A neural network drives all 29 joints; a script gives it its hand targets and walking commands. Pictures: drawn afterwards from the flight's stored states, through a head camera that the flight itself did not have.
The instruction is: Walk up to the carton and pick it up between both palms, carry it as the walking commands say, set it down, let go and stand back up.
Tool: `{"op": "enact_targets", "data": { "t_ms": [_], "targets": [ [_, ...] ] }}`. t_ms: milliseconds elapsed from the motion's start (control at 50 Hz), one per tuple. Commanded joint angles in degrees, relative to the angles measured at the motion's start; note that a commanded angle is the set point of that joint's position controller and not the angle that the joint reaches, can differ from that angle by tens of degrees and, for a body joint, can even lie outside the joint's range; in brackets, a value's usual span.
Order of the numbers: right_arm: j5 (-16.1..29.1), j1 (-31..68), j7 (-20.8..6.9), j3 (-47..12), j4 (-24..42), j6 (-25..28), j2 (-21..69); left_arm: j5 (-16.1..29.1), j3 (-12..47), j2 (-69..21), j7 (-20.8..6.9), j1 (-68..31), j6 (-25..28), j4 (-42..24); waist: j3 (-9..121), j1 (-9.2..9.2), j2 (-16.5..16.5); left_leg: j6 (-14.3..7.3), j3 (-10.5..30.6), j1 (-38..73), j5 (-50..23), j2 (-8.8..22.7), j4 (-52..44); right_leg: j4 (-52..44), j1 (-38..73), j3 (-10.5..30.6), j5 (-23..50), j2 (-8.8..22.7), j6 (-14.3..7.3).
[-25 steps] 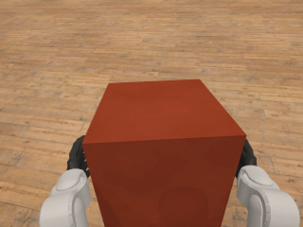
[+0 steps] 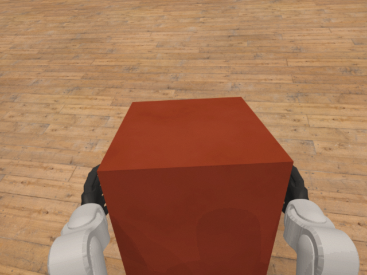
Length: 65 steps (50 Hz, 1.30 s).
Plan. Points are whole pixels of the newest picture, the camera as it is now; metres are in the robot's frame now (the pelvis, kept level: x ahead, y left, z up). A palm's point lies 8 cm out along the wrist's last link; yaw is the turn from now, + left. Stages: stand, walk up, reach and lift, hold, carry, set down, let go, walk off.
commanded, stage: carry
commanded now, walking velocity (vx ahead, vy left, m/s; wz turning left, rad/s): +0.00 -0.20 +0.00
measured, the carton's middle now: (191, 181) +0.33 +0.01 +0.02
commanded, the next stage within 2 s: none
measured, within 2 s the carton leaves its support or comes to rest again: neither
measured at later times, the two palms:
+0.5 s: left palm (171, 129) +0.41 +0.04 +0.12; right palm (331, 118) +0.42 -0.31 +0.10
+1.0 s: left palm (218, 92) +0.50 -0.08 +0.13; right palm (363, 81) +0.52 -0.42 +0.11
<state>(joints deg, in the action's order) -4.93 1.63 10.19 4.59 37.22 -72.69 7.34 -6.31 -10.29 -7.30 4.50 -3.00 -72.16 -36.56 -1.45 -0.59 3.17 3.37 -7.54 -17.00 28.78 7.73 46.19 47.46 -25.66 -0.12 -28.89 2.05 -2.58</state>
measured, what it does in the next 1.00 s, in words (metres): walks ahead: left foot, then right foot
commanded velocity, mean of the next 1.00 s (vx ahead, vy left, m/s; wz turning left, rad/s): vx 0.00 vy -0.14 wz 0.00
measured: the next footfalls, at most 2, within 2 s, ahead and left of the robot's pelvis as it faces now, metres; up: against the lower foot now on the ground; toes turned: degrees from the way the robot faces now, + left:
left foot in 0.26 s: +0.11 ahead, +0.01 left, +0.00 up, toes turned +11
right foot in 0.46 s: +0.23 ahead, -0.24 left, +0.00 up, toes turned -3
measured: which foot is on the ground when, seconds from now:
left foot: down 0.00-0.02, up 0.04-0.24, down 0.26-0.50, up 0.52-0.74, down 0.76-0.94, up 0.96-1.00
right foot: down 0.00-0.30, up 0.32-0.44, down 0.46-0.80, up 0.82-0.90, down 0.92-1.00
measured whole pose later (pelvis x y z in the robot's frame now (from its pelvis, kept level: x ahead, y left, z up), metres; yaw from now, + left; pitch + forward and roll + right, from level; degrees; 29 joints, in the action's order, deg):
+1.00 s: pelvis +0.28 -0.26 +0.01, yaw +3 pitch +0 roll +0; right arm -4.9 2.1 10.3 5.7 36.3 -75.3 7.2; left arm -6.9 -8.0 -7.3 7.2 -2.9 -74.0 -35.8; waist 1.1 -0.3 2.7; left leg 0.7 -5.1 -19.6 28.2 5.0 46.9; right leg 39.9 -15.8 -6.2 -24.1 -3.6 -5.9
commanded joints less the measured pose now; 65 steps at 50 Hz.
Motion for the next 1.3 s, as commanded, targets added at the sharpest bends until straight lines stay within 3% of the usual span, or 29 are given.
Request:
{"op": "enact_targets", "data": {
  "t_ms": [0,40,100,220,240,260,280,300,340,420,440,460,480,500,560,700,720,740,760,780,800,860,880,900,920,940,1000,1200,1280],
  "targets": [
    [23.1,34.2,-11.8,-46.0,15.5,2.3,46.4,24.0,43.8,-45.0,-9.9,-20.2,2.0,-4.8,26.4,1.21,-29.4,1.5,0.4,-13.8,4.2,-4.5,22.9,-13.0,36.0,9.1,97.7,12.4,-6.7],
    [22.0,30.3,-12.0,-44.3,11.8,1.1,42.9,23.1,44.2,-44.3,-9.7,-18.8,1.3,-2.1,22.6,0.63,-22.6,1.0,1.3,-13.8,11.7,-5.4,21.0,-15.1,29.2,9.9,101.1,13.3,-9.3],
    [23.9,31.0,-12.8,-42.4,7.3,0.1,44.0,21.8,44.9,-41.8,-8.5,-22.9,0.6,-5.8,16.8,0.77,-10.6,1.0,1.6,-16.1,8.7,-4.1,12.2,-13.4,26.6,10.1,84.6,12.1,-8.8],
    [24.7,29.5,-13.4,-41.6,10.0,0.8,46.7,22.6,47.8,-45.5,-8.0,-22.8,0.4,-9.9,27.3,-0.95,-8.1,-5.4,2.2,0.4,-10.9,-4.1,-10.3,-1.1,26.2,1.1,94.0,7.4,-5.2],
    [24.2,28.0,-13.4,-40.5,9.0,0.8,46.1,23.1,48.5,-45.3,-8.0,-24.6,0.2,-11.5,32.2,-2.7,2.4,-9.3,8.4,19.6,-46.9,3.4,-12.9,10.9,11.6,-2.1,74.5,4.3,-2.4],
    [23.9,27.2,-13.1,-39.9,8.0,1.1,45.6,23.0,48.7,-44.9,-8.2,-24.7,-0.1,-11.0,33.9,-2.74,20.3,-18.3,24.8,35.9,-91.4,17.7,-11.9,27.9,-7.2,-5.0,20.6,-4.6,1.6],
    [23.2,25.9,-12.8,-39.8,7.3,1.1,46.3,23.0,49.2,-45.3,-8.3,-25.4,0.0,-11.0,31.1,-1.74,20.2,-21.0,25.6,36.3,-99.8,19.8,-12.4,30.8,-9.2,-0.3,-4.9,-4.5,1.2],
    [21.7,22.3,-12.6,-39.0,5.9,1.3,46.0,25.1,51.3,-45.6,-8.6,-27.4,-0.2,-14.3,27.2,-1.89,19.9,-21.1,28.3,32.5,-93.4,19.7,-13.0,28.8,-12.2,3.0,-8.6,-2.2,0.5],
    [20.6,23.5,-12.4,-38.2,6.4,1.1,44.8,27.1,51.9,-44.9,-9.3,-30.1,-0.8,-13.7,13.9,-1.34,10.5,-14.8,22.2,19.4,-69.9,16.9,-16.5,13.8,-15.8,2.9,-12.1,0.9,-0.6],
    [21.8,33.2,-12.2,-41.3,11.6,1.4,43.8,23.9,47.1,-45.1,-9.7,-24.2,-0.8,-6.4,21.0,1.33,6.9,-6.1,0.4,13.1,-60.5,9.3,-1.3,-19.2,10.4,-8.0,9.7,-3.0,-0.4],
    [21.8,33.9,-11.9,-41.9,12.6,1.3,43.0,23.7,45.9,-44.6,-9.8,-21.6,-0.8,-4.3,21.1,1.88,-2.7,-3.5,-0.7,3.5,-47.3,5.1,8.4,-19.3,19.5,-2.9,37.3,-1.0,-1.7],
    [21.7,34.5,-11.7,-42.4,13.6,1.1,43.6,23.9,45.1,-44.5,-9.8,-20.2,-0.5,-2.8,23.2,1.9,-20.8,0.0,-1.1,-9.3,-10.6,-1.5,18.4,-15.9,31.5,7.8,79.6,9.2,-5.8],
    [21.9,34.2,-11.7,-42.6,13.0,0.5,43.8,24.2,45.4,-45.1,-9.6,-21.1,-0.5,-2.3,23.2,0.91,-25.6,0.6,2.0,-10.7,6.5,-4.7,20.6,-15.1,31.0,8.6,96.3,12.8,-8.9],
    [21.4,32.0,-11.7,-42.5,11.5,-0.2,43.5,24.2,46.0,-45.8,-9.7,-20.8,-0.9,-1.7,20.8,0.43,-22.3,0.1,2.0,-11.6,10.4,-4.6,19.7,-16.1,28.5,9.5,99.4,13.8,-10.0],
    [23.4,32.6,-12.4,-41.2,7.7,-1.2,45.0,23.1,44.9,-44.8,-9.2,-23.3,-1.4,-3.0,15.7,0.5,-11.1,0.4,1.9,-13.8,8.2,-3.6,13.9,-16.9,23.8,8.6,79.6,13.0,-8.8],
    [25.3,33.1,-13.5,-41.5,11.0,-0.2,48.6,22.9,46.8,-48.4,-8.6,-23.5,-0.6,-8.0,25.2,0.75,-8.4,-4.2,1.5,-6.3,-5.1,-5.0,-4.3,-9.5,29.4,1.8,85.1,9.5,-6.7],
    [25.3,33.2,-13.6,-41.4,11.5,0.0,48.6,22.7,47.1,-48.7,-8.6,-23.0,-0.8,-7.8,27.3,-0.13,-7.1,-6.3,2.6,-0.4,-10.0,-3.9,-8.4,-6.1,26.6,1.1,86.8,8.7,-5.1],
    [25.1,31.4,-13.5,-40.7,10.6,0.0,48.2,22.9,47.5,-47.9,-8.5,-24.2,-1.0,-9.2,31.2,-1.43,-1.9,-9.5,7.1,12.5,-31.5,1.4,-11.5,0.9,17.4,-0.7,79.8,6.8,-2.5],
    [24.4,30.1,-13.3,-39.7,9.7,0.0,46.8,23.1,48.0,-47.3,-8.6,-24.9,-1.3,-9.4,35.1,-2.11,10.0,-15.3,18.3,24.1,-60.1,11.3,-11.9,11.3,6.9,-1.7,53.4,1.7,1.0],
    [23.3,26.8,-13.0,-39.0,7.3,0.0,47.2,23.6,48.8,-47.2,-8.7,-26.6,-1.5,-10.6,31.2,-2.54,20.2,-22.3,26.0,25.8,-78.9,18.2,-15.0,19.7,-1.1,-2.0,5.4,-5.4,3.1],
    [22.2,25.1,-12.8,-39.1,6.0,0.1,47.8,24.6,49.7,-47.2,-9.2,-28.1,-1.6,-12.2,27.8,-1.5,20.1,-22.6,26.5,21.4,-78.2,18.4,-13.7,16.1,-1.2,4.7,-8.8,-1.7,1.7],
    [21.2,27.6,-12.8,-38.6,5.6,-0.7,46.4,25.9,49.1,-47.2,-9.7,-28.7,-2.0,-10.3,20.5,1.38,9.3,-11.4,8.2,8.4,-46.0,8.5,-13.6,-18.3,9.1,-1.2,-0.6,0.0,-1.7],
    [21.8,31.1,-12.9,-39.8,7.7,-0.6,45.9,25.1,47.8,-47.3,-9.9,-26.9,-1.6,-9.3,21.2,1.79,3.1,-7.4,2.2,7.1,-41.5,4.2,-5.7,-26.5,14.8,2.3,26.4,1.2,-1.9],
    [22.5,32.7,-12.7,-41.1,9.8,-0.4,45.6,24.7,46.5,-46.3,-9.8,-24.9,-1.3,-8.1,22.2,1.6,-7.5,-4.4,0.4,-3.2,-22.3,0.1,1.9,-19.5,25.8,8.8,65.9,6.6,-3.5],
    [23.0,33.8,-12.4,-42.2,11.4,-0.4,46.5,24.5,45.9,-47.4,-9.8,-23.3,-1.2,-5.8,22.6,1.22,-16.6,-2.6,0.5,-10.3,-0.3,-3.3,3.6,-16.6,32.8,10.0,86.8,10.1,-4.7],
    [21.8,32.5,-12.3,-41.6,10.9,-0.7,45.0,24.4,46.0,-47.3,-9.7,-22.6,-1.3,-4.2,23.5,0.94,-20.0,-2.4,1.3,-10.2,2.8,-4.8,3.1,-16.3,32.1,10.5,94.6,12.7,-7.3],
    [22.9,34.7,-12.0,-41.9,10.0,-1.4,45.0,23.2,44.2,-46.7,-9.5,-21.8,-1.7,-1.8,17.4,0.73,-14.2,-1.9,2.8,-9.5,1.8,-5.5,3.0,-19.9,25.1,10.5,79.8,11.9,-6.2],
    [23.5,30.8,-12.5,-39.8,6.9,-2.2,46.3,22.6,45.5,-45.4,-8.4,-23.2,-2.2,-5.9,21.0,1.15,-5.3,-5.5,3.2,-1.1,-9.9,-6.8,-10.5,-17.3,27.4,6.7,86.2,10.7,-1.4],
    [22.0,28.7,-11.9,-37.5,5.9,-1.6,46.0,24.3,47.5,-45.1,-8.7,-26.4,-2.7,-8.9,25.3,0.29,2.0,-12.1,9.6,13.3,-44.1,1.2,-9.1,-13.7,15.8,5.6,55.6,5.8,2.0]
  ]
}}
